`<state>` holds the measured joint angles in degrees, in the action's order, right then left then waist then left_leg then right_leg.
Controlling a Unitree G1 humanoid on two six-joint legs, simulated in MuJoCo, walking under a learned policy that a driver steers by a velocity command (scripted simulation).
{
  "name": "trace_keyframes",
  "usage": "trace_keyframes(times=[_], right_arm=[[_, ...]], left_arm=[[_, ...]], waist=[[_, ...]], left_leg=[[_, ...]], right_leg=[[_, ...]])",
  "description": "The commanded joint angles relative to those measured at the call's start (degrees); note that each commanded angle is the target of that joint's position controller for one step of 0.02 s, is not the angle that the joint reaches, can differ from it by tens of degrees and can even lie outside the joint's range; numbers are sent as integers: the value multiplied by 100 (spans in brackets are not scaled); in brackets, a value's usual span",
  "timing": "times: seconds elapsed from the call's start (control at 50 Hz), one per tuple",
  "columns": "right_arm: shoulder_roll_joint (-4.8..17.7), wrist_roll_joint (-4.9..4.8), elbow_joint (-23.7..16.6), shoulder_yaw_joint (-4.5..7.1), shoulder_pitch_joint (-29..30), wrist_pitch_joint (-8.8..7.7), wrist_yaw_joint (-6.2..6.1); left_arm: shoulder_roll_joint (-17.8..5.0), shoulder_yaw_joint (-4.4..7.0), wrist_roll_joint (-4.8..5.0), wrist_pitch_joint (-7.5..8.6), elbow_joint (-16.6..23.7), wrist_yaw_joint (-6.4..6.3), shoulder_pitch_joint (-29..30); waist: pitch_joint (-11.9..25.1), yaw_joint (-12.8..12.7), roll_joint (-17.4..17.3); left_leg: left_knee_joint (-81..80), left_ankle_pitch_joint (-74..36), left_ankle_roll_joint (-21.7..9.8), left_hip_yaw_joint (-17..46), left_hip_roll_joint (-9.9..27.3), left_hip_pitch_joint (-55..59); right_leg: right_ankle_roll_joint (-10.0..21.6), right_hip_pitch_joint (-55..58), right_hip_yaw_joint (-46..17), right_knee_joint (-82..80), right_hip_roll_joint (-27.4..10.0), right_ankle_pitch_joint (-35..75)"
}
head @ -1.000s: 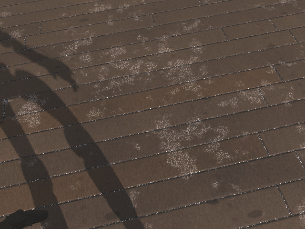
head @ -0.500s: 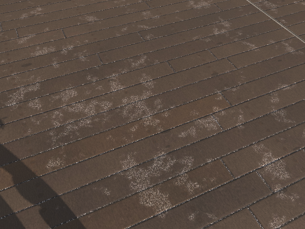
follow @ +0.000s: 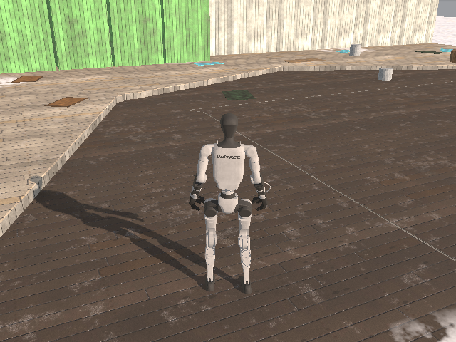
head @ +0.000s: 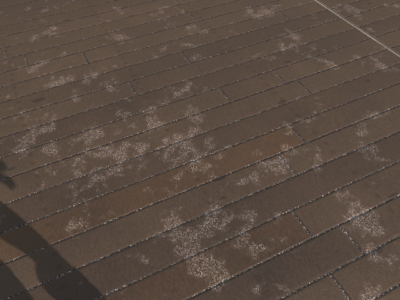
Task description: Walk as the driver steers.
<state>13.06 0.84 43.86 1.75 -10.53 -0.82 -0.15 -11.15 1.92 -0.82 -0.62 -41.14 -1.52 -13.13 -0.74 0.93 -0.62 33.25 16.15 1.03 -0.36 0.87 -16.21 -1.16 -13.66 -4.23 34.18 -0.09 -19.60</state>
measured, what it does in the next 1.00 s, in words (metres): walks ahead, turning left: right foot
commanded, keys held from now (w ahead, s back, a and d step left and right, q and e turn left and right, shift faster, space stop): shift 0.02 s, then w+shift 0.50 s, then w+q+shift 0.48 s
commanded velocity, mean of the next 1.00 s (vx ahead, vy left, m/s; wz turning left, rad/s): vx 0.75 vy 0.00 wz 0.27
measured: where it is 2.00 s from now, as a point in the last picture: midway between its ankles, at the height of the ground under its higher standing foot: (99, 136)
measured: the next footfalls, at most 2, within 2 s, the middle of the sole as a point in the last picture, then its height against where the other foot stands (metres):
right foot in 0.68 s outside the picture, level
left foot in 1.16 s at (164, 217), level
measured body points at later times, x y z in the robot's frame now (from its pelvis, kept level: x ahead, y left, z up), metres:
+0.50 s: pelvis +0.15 +0.04 +0.01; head +0.16 +0.05 +0.46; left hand +0.38 +0.26 -0.07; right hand +0.08 -0.22 -0.11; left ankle +0.04 +0.14 -0.73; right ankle +0.25 -0.10 -0.66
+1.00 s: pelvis +0.54 +0.02 +0.00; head +0.56 +0.03 +0.45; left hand +0.42 +0.27 -0.13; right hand +0.81 -0.17 -0.08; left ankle +0.68 +0.18 -0.65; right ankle +0.43 -0.10 -0.73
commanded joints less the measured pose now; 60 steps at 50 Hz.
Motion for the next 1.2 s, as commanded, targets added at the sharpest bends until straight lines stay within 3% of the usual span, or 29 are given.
trace_keyframes(times=[0.02,0.08,0.14,0.16,0.24,0.26,0.28,0.3,0.34,0.48,0.56,0.62,0.66,0.68,0.7,0.72,0.74,0.78,0.8,0.86,0.94,1.0,1.06,1.1,1.12,1.14,1.16,1.18,1.2], right_arm=[[498,-13,-283,129,98,-79,-42],[642,-155,-198,211,-74,-97,-59],[420,-354,-489,194,419,-424,0],[545,-354,-509,233,425,-504,33],[554,-210,421,350,-1677,-607,102],[978,283,519,433,-2625,-467,140],[1546,366,415,517,-2785,-449,165],[1295,271,245,450,-2184,-351,162],[1029,156,65,389,-1486,-372,170],[664,-2,410,237,-2042,-492,128],[735,-19,590,212,-2280,-502,99],[1107,-22,629,277,-2000,-484,37],[1391,-27,653,340,-1799,-463,25],[1244,-39,519,314,-1637,-482,40],[99,-161,199,78,-2068,-499,97],[589,-261,151,184,-1830,-486,104],[751,-188,14,257,-1223,-423,100],[558,-35,97,220,-890,-334,208],[411,32,52,199,-1109,-244,266],[264,66,-148,171,-589,12,393],[288,41,-504,102,292,57,487],[371,34,-677,46,844,37,579],[487,25,-768,31,1123,-19,572],[825,-159,-370,170,-97,12,488],[935,-96,-209,243,-930,-21,423],[1254,-61,49,412,-1885,-52,293],[1491,-69,221,562,-2018,-41,116],[2161,132,165,680,-1313,88,87],[2278,70,-55,769,-1465,107,112]], left_arm=[[-622,159,7,96,331,-36,68],[-997,298,118,79,179,-14,-542],[-1416,411,258,361,133,6,-619],[-1235,353,262,439,179,8,-394],[-860,227,190,440,493,94,527],[-841,283,-264,418,476,193,677],[-345,168,-220,494,870,207,869],[-433,158,-229,512,1018,258,915],[-682,202,-218,513,849,388,813],[-561,91,-152,299,929,578,1486],[-529,28,-104,328,1161,599,2224],[-687,81,-125,385,1114,480,1847],[-1062,267,-128,445,567,276,-13],[-1443,400,-261,488,290,150,-1136],[-2030,496,-477,544,264,103,-1486],[-1840,469,-351,516,328,143,-1253],[-1438,368,-311,502,251,144,-602],[-892,245,-245,584,89,180,-331],[-881,232,-172,605,-19,143,-327],[-613,174,-26,771,-327,205,-425],[-621,161,-75,881,-542,205,-571],[-884,192,-81,894,-670,124,-770],[-1210,215,-52,794,-774,36,-1130],[-1556,293,-78,627,-635,-96,-1003],[-1924,387,-77,529,-504,-89,-789],[-1957,419,-152,427,-417,-47,-557],[-1413,330,-157,412,-507,85,-470],[-625,140,-144,488,207,167,-653],[-881,89,-149,676,534,135,-31]], waist=[[92,0,166],[-255,-196,448],[-809,-248,1406],[-820,-167,1344],[60,816,618],[160,1327,-782],[3,1145,-1945],[-319,755,-1218],[-480,284,-145],[-642,350,-237],[-792,506,-334],[-479,94,-558],[644,-857,-498],[1354,-1359,-183],[2375,-944,1458],[2427,-961,1411],[1158,-652,979],[287,-398,288],[245,-149,696],[-305,22,522],[-726,78,355],[-849,22,143],[-715,38,227],[551,659,537],[613,1079,817],[841,1532,770],[525,1395,8],[519,285,-1495],[1165,643,-514]], left_leg=[[-474,-523,-97,137,134,178],[30,2400,-282,-136,-138,-606],[1455,953,-483,-145,-30,-1414],[1585,1057,-638,108,196,-1533],[-82,-50,-583,-790,-423,1721],[-1216,1464,-648,723,424,2895],[-2358,3280,-1073,3792,1943,3041],[-2741,4057,-1535,4774,2329,2423],[-2551,3211,-1332,3403,1911,1791],[-3109,231,-1084,995,953,1348],[-3257,-1297,-1154,752,1095,1607],[-2381,-3893,-1050,606,1231,1721],[-104,-5417,-906,353,1014,1137],[1686,-3738,-842,295,668,-302],[3876,1114,-772,302,-111,-2119],[4626,821,-929,728,-223,-2468],[4820,196,-937,573,131,-2850],[4250,-303,-850,559,537,-2435],[4205,-304,-748,476,583,-2321],[4106,-599,-631,407,804,-2691],[3184,-1740,-671,16,709,-2935],[1902,-2197,-882,-562,518,-2534],[1024,-2070,-1169,-1259,-69,-1864],[1154,-1564,-1277,-1338,-715,-226],[1129,-808,-1455,-1191,-769,383],[619,-224,-1676,-712,-780,1469],[411,21,-1792,51,-380,2149],[-172,-163,-2764,2944,768,3438],[-1327,777,-2962,4382,1164,3594]], right_leg=[[206,-280,-231,-686,-186,791],[691,-587,-738,-1147,-363,-3007],[1514,-651,-2889,-2468,-1724,-3690],[1528,-629,-2948,-2516,-1861,-3084],[725,-1635,-635,-1014,-535,-1552],[647,-2751,103,1170,192,-1202],[596,-4231,197,2751,578,-1183],[714,-4699,-351,3379,108,-563],[620,-4393,-64,3369,-483,486],[264,-3449,670,1704,-411,1591],[410,-2790,952,613,-223,1766],[576,-1457,920,16,103,1159],[719,1033,968,-170,449,840],[787,2838,93,-123,-442,48],[988,4273,-2725,-873,-2412,-3010],[1067,3449,-4512,-2233,-2652,-4175],[910,2561,-3489,-2173,-2371,-3509],[692,1214,-1584,-2157,-1831,-1040],[700,840,-1235,-2349,-1805,-1033],[600,441,-153,-2750,-1647,-128],[455,332,1330,-2947,-1241,1378],[319,716,2028,-3129,-1114,2644],[183,1654,2349,-2401,-1188,6306],[176,2108,2307,-707,-1225,8866],[254,1758,2171,533,-1507,9168],[353,1143,1976,2088,-1626,8119],[288,-114,1937,4151,-767,3338],[-84,-3066,1361,6147,261,-979],[0,-3553,181,6208,114,-613]])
